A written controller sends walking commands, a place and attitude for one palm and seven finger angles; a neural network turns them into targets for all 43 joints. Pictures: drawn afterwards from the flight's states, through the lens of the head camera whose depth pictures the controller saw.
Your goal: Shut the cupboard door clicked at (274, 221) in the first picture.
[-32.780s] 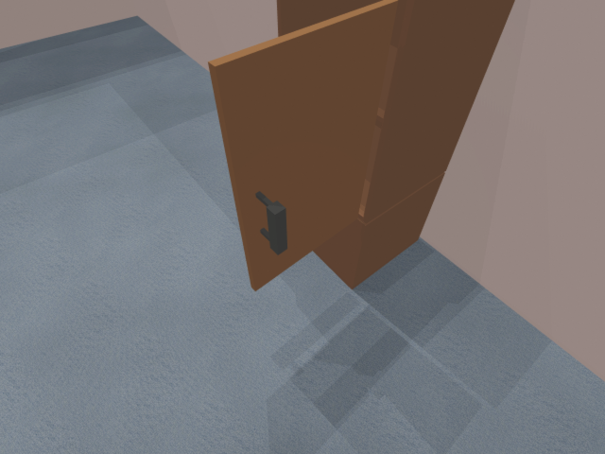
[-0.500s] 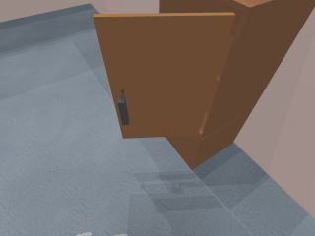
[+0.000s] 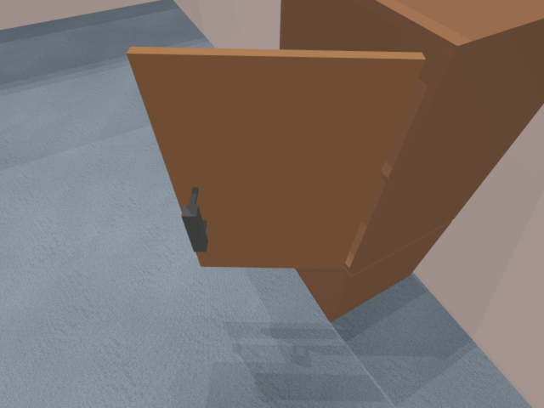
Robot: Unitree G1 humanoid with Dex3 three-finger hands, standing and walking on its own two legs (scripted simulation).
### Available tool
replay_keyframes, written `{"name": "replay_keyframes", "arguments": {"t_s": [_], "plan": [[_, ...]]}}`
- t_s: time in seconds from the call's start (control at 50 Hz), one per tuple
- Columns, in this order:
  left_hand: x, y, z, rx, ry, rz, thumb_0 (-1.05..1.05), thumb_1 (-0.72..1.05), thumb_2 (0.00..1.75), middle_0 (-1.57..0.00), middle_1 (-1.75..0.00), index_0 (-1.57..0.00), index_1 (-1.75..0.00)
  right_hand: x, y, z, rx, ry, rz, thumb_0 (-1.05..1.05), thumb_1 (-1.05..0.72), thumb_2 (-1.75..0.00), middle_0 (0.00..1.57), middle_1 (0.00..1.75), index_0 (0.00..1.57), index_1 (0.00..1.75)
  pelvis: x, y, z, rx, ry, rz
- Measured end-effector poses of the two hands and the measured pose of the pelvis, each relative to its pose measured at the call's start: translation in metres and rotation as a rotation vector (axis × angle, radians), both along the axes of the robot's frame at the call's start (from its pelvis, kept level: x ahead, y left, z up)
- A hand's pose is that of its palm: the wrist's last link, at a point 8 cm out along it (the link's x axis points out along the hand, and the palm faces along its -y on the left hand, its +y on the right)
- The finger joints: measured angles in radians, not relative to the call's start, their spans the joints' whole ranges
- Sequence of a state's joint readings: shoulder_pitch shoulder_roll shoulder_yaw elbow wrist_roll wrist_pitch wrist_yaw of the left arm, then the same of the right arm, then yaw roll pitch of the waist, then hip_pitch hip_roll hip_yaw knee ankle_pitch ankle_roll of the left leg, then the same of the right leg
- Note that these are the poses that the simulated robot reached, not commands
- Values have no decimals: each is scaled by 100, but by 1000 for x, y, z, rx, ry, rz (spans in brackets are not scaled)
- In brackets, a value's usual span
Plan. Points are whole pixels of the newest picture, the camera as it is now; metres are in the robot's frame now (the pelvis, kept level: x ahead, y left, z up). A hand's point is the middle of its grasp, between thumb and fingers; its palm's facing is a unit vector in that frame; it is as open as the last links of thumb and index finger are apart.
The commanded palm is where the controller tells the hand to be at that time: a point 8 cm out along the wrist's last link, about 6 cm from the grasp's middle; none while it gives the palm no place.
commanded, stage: come to a stop and stand still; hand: left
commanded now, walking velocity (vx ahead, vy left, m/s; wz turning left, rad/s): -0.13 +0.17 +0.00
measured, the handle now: (197, 219) +0.45 +0.18 -0.07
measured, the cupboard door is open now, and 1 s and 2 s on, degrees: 60 60 60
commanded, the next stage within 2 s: look again from close up in 0.70 s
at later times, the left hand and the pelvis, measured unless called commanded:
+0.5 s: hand out of the picture +0.03 +0.22 -0.17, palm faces +0.05 -0.97 -0.24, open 7.4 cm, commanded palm none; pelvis -0.01 +0.01 +0.00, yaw +0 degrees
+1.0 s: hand out of the picture -0.01 +0.19 -0.17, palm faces -0.01 -0.98 -0.21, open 7.3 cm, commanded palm none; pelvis -0.03 +0.02 +0.01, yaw +0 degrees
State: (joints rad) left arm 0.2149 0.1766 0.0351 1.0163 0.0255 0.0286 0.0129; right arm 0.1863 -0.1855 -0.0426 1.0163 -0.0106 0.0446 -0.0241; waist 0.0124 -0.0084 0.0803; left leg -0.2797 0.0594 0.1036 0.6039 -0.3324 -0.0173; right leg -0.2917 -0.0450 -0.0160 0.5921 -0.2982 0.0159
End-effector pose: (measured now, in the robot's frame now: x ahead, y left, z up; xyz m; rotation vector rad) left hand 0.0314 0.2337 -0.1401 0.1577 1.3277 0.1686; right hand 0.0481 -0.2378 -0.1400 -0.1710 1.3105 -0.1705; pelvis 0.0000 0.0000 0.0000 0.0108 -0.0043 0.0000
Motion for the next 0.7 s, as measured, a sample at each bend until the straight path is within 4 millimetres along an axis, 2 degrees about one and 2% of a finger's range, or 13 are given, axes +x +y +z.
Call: {"name": "replay_keyframes", "arguments": {"t_s": [0.12, 0.2, 0.28, 0.36, 0.46, 0.58, 0.7], "plan": [[11, -2, 10, 19, -5, 4, 0, 91, 90, -20, -30, -20, -30, 14, -14, 6, -20, 3, 2, 1, -91, -90, 20, 30, 20, 30, 3, 0, 7, 11, 10, 5], [13, 10, 10, 24, -23, 19, 0, 91, 90, -20, -30, -20, -30, 21, -10, 14, -40, -15, 26, 1, -91, -90, 20, 30, 20, 30, 1, 6, 9, 11, 14, 12], [12, 28, -3, 18, -33, 35, 0, 90, 90, -20, -30, -20, -30, 22, 1, 15, -63, -45, 51, 0, -91, -90, 20, 30, 20, 30, -2, 16, 1, -13, 3, 18], [7, 36, -2, 21, -13, 36, 0, 91, 90, -20, -30, -20, -30, 16, 15, 20, -56, -43, 71, 0, -91, -90, 20, 30, 20, 30, -5, 18, 6, -10, -4, 8], [-1, 33, 5, 25, -14, 24, 0, 91, 90, -20, -30, -19, -30, 7, 25, 15, -11, -37, 66, 1, -91, -90, 20, 30, 21, 30, -10, 15, 8, -8, -1, 4], [-19, 16, 11, 18, 28, -16, 0, 91, 90, -20, -30, -19, -30, -10, 25, 7, 36, -34, 3, 0, -92, -90, 20, 30, 21, 30, -13, 12, 10, -2, -1, -10], [-27, 1, 10, -10, 36, -15, 0, 91, 90, -20, -30, -20, -30, -41, 17, 10, 23, 26, -19, 0, -92, -90, 20, 30, 21, 30, -14, 9, 14, -4, -12, -15]]}}
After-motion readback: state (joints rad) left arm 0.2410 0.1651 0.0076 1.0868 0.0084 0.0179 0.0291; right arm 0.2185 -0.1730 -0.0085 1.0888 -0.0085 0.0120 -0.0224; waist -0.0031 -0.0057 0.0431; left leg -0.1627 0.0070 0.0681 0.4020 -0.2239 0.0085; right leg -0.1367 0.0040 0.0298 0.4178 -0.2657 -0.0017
